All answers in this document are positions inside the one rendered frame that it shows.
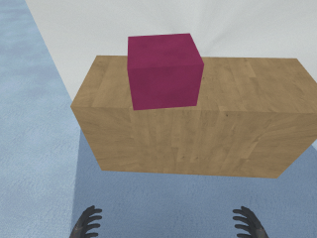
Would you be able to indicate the left robot hand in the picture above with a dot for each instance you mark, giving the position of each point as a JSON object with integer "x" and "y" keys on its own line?
{"x": 80, "y": 228}

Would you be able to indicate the right robot hand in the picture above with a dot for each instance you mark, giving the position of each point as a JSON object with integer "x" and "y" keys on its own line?
{"x": 255, "y": 228}

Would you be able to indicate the carton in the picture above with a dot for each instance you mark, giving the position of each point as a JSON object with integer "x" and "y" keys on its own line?
{"x": 164, "y": 71}

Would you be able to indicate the pedestal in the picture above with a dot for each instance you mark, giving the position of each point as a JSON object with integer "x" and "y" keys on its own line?
{"x": 253, "y": 118}

